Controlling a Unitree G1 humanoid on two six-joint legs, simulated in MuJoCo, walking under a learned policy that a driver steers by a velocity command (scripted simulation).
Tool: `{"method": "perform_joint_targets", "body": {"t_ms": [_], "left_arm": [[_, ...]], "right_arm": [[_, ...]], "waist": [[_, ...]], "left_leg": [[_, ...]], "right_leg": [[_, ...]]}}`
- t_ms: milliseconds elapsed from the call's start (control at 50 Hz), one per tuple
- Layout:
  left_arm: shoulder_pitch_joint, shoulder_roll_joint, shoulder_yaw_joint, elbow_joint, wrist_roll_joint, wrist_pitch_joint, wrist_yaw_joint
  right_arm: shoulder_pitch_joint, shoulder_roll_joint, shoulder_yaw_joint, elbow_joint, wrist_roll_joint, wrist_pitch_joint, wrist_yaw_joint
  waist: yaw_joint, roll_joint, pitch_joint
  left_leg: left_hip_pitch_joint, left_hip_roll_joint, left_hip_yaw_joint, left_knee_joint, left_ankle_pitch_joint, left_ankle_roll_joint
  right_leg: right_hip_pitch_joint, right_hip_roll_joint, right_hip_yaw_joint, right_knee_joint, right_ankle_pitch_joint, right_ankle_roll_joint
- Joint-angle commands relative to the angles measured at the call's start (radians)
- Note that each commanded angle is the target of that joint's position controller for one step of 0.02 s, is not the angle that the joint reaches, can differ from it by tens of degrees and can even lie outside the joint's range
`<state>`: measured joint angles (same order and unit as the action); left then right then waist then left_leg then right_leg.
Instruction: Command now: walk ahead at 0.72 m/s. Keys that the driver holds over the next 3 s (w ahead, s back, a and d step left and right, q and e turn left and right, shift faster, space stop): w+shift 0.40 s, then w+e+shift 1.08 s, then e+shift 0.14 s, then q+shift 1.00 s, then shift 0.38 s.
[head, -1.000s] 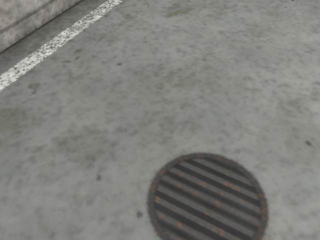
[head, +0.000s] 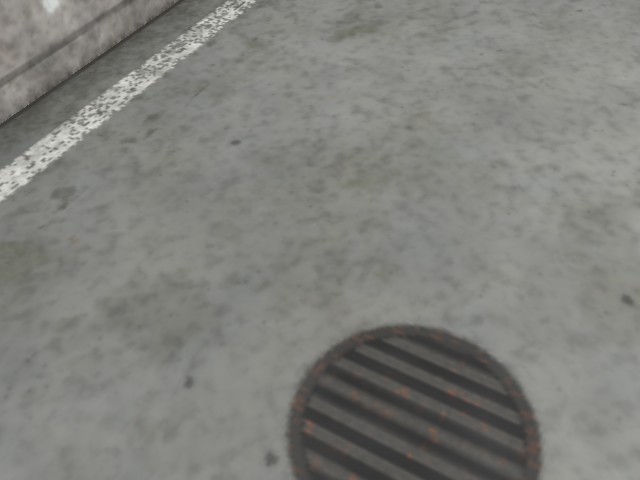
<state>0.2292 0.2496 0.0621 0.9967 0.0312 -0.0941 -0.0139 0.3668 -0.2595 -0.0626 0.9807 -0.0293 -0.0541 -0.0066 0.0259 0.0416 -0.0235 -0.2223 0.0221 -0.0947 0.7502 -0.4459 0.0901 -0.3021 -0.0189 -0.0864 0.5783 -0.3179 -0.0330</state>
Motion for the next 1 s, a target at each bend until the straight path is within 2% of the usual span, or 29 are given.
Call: {"method": "perform_joint_targets", "body": {"t_ms": [20,40,60,100,140,240,320,360,400,420,440,460,480,500,520,560,580,620,700,780,820,860,880,900,920,940,960,980,1000], "left_arm": [[0.272,0.161,0.022,0.048,0.024,0.022,0.005],[0.166,0.131,0.017,0.003,0.011,0.012,0.001],[0.137,0.117,0.012,-0.007,0.0,0.002,-0.003],[0.158,0.072,-0.003,0.001,-0.003,-0.016,0.004],[0.23,0.055,-0.007,0.03,-0.009,-0.026,0.007],[0.302,0.057,-0.01,0.033,-0.017,-0.035,0.01],[0.331,0.072,-0.01,0.048,-0.021,-0.037,0.016],[0.324,0.1,-0.008,0.052,-0.017,-0.033,0.017],[0.313,0.157,0.007,0.057,0.002,-0.015,0.031],[0.282,0.17,0.012,0.05,0.001,-0.003,0.034],[0.282,0.104,-0.002,0.021,0.002,-0.001,0.029],[0.377,-0.074,-0.036,-0.025,-0.039,-0.009,0.001],[0.257,0.056,-0.005,-0.043,-0.048,-0.019,0.007],[0.16,0.087,0.008,-0.074,-0.052,-0.017,0.01],[0.142,0.063,0.001,-0.072,-0.044,-0.015,0.005],[0.178,0.008,-0.005,-0.07,-0.014,0.015,-0.014],[0.162,-0.011,-0.006,-0.083,-0.011,0.032,-0.021],[0.082,-0.023,-0.008,-0.127,-0.011,0.058,-0.032],[-0.11,-0.022,-0.023,-0.213,-0.027,0.067,-0.046],[-0.214,0.003,-0.036,-0.266,-0.021,0.055,-0.057],[-0.155,0.046,-0.028,-0.252,-0.02,0.059,-0.06],[0.095,0.128,0.004,-0.188,-0.019,0.071,-0.051],[0.325,0.179,0.033,-0.121,-0.018,0.076,-0.037],[0.435,0.21,0.062,-0.081,-0.036,0.074,-0.016],[0.319,0.234,0.07,-0.073,-0.046,0.08,-0.002],[0.229,0.289,0.069,-0.117,-0.014,0.081,-0.007],[0.205,0.247,0.068,-0.143,-0.003,0.082,0.002],[0.175,0.174,0.054,-0.144,0.004,0.077,0.01],[0.132,0.161,0.047,-0.144,-0.001,0.067,0.013]], "right_arm": [[-0.234,0.032,0.018,-0.202,-0.005,-0.045,0.031],[-0.252,-0.028,0.01,-0.199,-0.01,-0.045,0.044],[-0.226,-0.046,0.004,-0.178,-0.022,-0.042,0.054],[-0.207,-0.048,0.005,-0.164,-0.034,-0.019,0.071],[-0.269,-0.034,0.012,-0.188,-0.021,0.001,0.076],[-0.489,-0.017,0.03,-0.27,-0.001,0.01,0.074],[-0.571,-0.016,0.039,-0.309,0.002,0.008,0.071],[-0.532,-0.031,0.034,-0.304,-0.001,0.004,0.057],[-0.294,-0.092,0.008,-0.242,0.0,-0.002,0.035],[-0.061,-0.128,-0.013,-0.168,0.001,-0.008,0.021],[0.12,-0.211,-0.041,-0.13,-0.021,-0.015,0.004],[0.106,-0.272,-0.053,-0.127,-0.051,-0.023,0.011],[0.04,-0.211,-0.049,-0.128,-0.026,-0.024,0.023],[-0.05,-0.146,-0.034,-0.123,-0.026,-0.034,0.023],[-0.084,-0.094,-0.023,-0.115,-0.023,-0.046,0.027],[-0.088,-0.028,-0.002,-0.078,-0.014,-0.057,0.021],[-0.075,-0.01,0.003,-0.061,-0.004,-0.063,0.021],[-0.051,-0.017,0.003,-0.039,0.017,-0.077,0.021],[0.006,-0.013,0.013,-0.02,0.007,-0.093,0.024],[0.068,-0.063,0.022,-0.01,0.015,-0.087,-0.016],[0.074,-0.131,0.01,-0.026,0.017,-0.075,-0.049],[0.004,-0.194,-0.011,-0.063,0.009,-0.048,-0.07],[-0.075,-0.212,-0.021,-0.094,-0.003,-0.032,-0.066],[-0.142,-0.205,-0.031,-0.108,0.0,-0.017,-0.045],[-0.195,-0.039,0.011,-0.162,-0.019,-0.034,-0.015],[-0.112,0.004,0.03,-0.274,0.004,-0.058,-0.009],[-0.135,-0.033,0.04,-0.305,-0.007,-0.088,0.0],[-0.162,-0.088,0.03,-0.29,-0.008,-0.098,0.006],[-0.18,-0.093,0.028,-0.287,-0.025,-0.089,0.006]], "waist": [[0.063,-0.262,0.111],[0.023,-0.108,0.13],[-0.002,-0.054,0.102],[-0.016,-0.107,0.09],[-0.005,-0.111,0.139],[0.032,-0.097,0.188],[0.036,-0.108,0.201],[0.001,-0.144,0.142],[-0.12,-0.208,-0.008],[-0.225,-0.187,-0.112],[-0.271,-0.098,-0.236],[-0.134,0.199,-0.341],[-0.153,0.1,-0.264],[-0.109,0.031,-0.089],[-0.081,-0.049,-0.026],[-0.012,0.003,0.033],[0.001,0.013,0.06],[0.012,0.008,0.114],[-0.012,0.007,0.187],[-0.005,-0.011,0.191],[0.044,0.043,0.109],[0.186,0.086,-0.022],[0.291,0.083,-0.104],[0.342,-0.033,-0.11],[0.206,-0.261,0.021],[0.061,-0.237,-0.116],[0.069,-0.133,-0.123],[0.029,0.031,0.017],[-0.021,0.081,0.08]], "left_leg": [[-0.799,-0.026,-0.057,0.557,0.087,0.068],[-0.78,0.055,-0.018,0.55,0.216,0.05],[-0.69,0.09,-0.001,0.488,0.264,0.022],[-0.605,0.103,0.049,0.447,0.303,-0.025],[-0.654,0.1,0.088,0.41,0.351,-0.045],[-0.609,0.068,0.168,0.09,0.443,-0.059],[-0.501,0.034,0.223,-0.098,0.449,0.0],[-0.351,-0.036,0.265,-0.145,0.371,0.043],[-0.084,-0.109,0.262,-0.127,0.25,0.082],[0.187,-0.102,0.227,-0.187,0.248,0.099],[0.482,0.104,-0.015,-0.186,-0.044,0.11],[0.694,0.393,-0.581,-0.39,-0.511,0.165],[0.561,0.373,-0.718,-0.557,-0.57,0.119],[0.397,0.348,-0.498,-0.54,-0.361,0.089],[0.259,0.318,-0.355,-0.555,-0.168,0.077],[0.092,0.257,-0.144,-0.593,-0.016,0.022],[0.06,0.238,-0.072,-0.608,0.035,0.002],[0.046,0.216,0.063,-0.634,0.171,-0.042],[0.023,0.121,0.308,-0.668,0.556,-0.099],[0.172,0.125,0.407,-0.621,1.146,-0.127],[0.267,0.167,0.418,-0.475,1.502,-0.135],[0.266,0.21,0.392,-0.159,1.687,-0.124],[0.175,0.224,0.356,0.128,1.627,-0.105],[0.009,0.109,0.36,0.58,0.995,-0.086],[-0.366,-0.067,0.292,0.926,-0.017,-0.07],[-0.628,-0.07,0.088,1.041,-0.064,-0.098],[-0.707,-0.032,-0.008,0.93,-0.006,-0.083],[-0.69,0.021,-0.011,0.81,0.07,-0.084],[-0.628,0.047,-0.003,0.733,0.089,-0.097]], "right_leg": [[0.381,-0.421,0.891,-0.517,-0.745,-0.167],[0.319,-0.395,0.767,-0.477,-0.607,-0.165],[0.269,-0.323,0.61,-0.465,-0.465,-0.146],[0.218,-0.232,0.443,-0.508,-0.315,-0.127],[0.23,-0.197,0.356,-0.536,-0.192,-0.136],[0.262,-0.166,0.197,-0.605,0.105,-0.15],[0.386,-0.199,0.108,-0.627,0.437,-0.149],[0.442,-0.207,0.051,-0.49,0.916,-0.131],[0.459,-0.231,0.028,-0.162,1.298,-0.111],[0.345,-0.208,0.026,0.113,1.221,-0.098],[0.083,-0.144,0.039,0.46,0.827,-0.103],[-0.31,0.037,0.117,0.805,-0.132,-0.085],[-0.381,0.017,0.211,0.872,-0.059,-0.124],[-0.414,-0.041,0.184,0.851,0.071,-0.127],[-0.369,-0.079,0.178,0.804,0.124,-0.127],[-0.29,-0.116,0.178,0.753,0.147,-0.11],[-0.293,-0.129,0.175,0.747,0.15,-0.102],[-0.383,-0.142,0.149,0.737,0.198,-0.087],[-0.415,-0.091,0.024,0.531,0.39,-0.092],[-0.325,0.003,-0.126,0.225,0.432,-0.125],[-0.187,0.073,-0.169,0.161,0.421,-0.148],[0.078,0.127,-0.15,0.161,0.319,-0.186],[0.29,0.116,-0.076,0.136,0.245,-0.233],[0.449,0.063,0.029,0.008,0.221,-0.297],[0.478,0.0,0.198,0.098,0.336,-0.314],[0.629,-0.139,0.634,-0.031,0.254,-0.488],[0.598,-0.239,0.887,-0.299,-0.139,-0.494],[0.429,-0.232,0.86,-0.392,-0.243,-0.433],[0.281,-0.191,0.781,-0.406,-0.184,-0.39]]}}
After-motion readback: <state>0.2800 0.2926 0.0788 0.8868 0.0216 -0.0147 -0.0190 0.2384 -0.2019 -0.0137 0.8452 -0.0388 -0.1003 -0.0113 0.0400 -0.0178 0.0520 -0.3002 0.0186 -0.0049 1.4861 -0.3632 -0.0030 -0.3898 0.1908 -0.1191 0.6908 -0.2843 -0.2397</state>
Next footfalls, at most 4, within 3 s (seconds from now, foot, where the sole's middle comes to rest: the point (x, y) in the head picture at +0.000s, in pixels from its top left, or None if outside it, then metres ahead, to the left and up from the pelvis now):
0.42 left None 0.48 0.09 -0.76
0.90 right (385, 332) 0.88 -0.07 -0.76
1.30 left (395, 201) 1.33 -0.12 -0.76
1.72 right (538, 187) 1.38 -0.54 -0.76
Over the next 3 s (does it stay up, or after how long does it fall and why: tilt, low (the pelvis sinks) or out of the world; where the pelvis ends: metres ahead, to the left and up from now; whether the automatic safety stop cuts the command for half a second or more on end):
stays up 1.50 -0.47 0.01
